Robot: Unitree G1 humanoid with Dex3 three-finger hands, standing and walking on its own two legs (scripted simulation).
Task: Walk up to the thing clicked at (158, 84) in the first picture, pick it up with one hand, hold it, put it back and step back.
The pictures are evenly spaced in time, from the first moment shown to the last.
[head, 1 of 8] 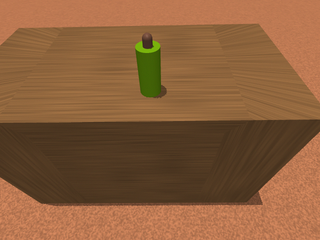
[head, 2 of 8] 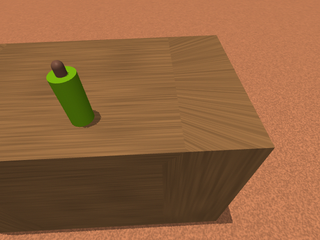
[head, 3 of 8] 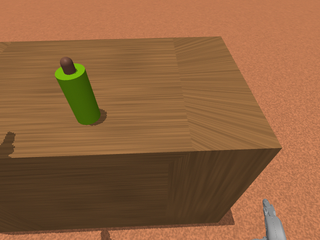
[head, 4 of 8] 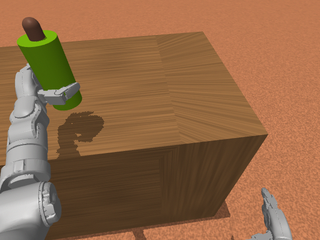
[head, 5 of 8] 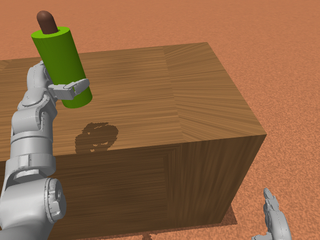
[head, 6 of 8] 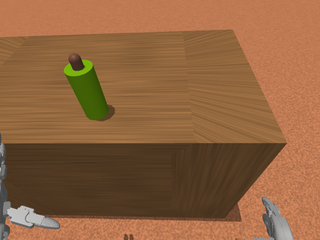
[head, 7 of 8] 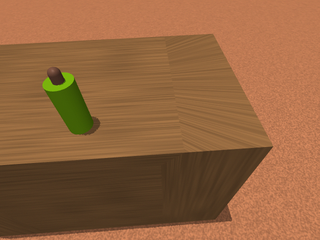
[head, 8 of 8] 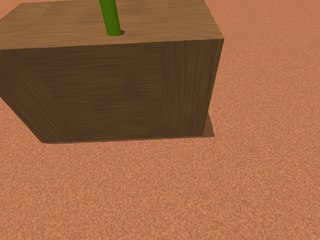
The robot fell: no
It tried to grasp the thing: yes
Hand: left
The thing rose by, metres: 0.27
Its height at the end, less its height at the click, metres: +0.00
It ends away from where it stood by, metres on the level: 0.02
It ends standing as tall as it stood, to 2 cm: yes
